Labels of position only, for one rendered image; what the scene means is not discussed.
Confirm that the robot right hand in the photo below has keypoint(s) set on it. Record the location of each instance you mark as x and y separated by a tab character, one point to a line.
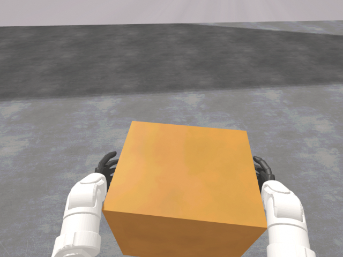
265	173

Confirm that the robot left forearm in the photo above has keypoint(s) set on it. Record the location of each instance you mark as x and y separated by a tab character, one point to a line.
80	229

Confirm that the carton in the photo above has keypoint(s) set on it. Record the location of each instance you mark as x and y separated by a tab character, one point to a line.
184	191

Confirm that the robot right forearm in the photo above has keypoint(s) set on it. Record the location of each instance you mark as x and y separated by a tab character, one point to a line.
288	233

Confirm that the robot left hand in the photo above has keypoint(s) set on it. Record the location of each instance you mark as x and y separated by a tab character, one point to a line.
104	167

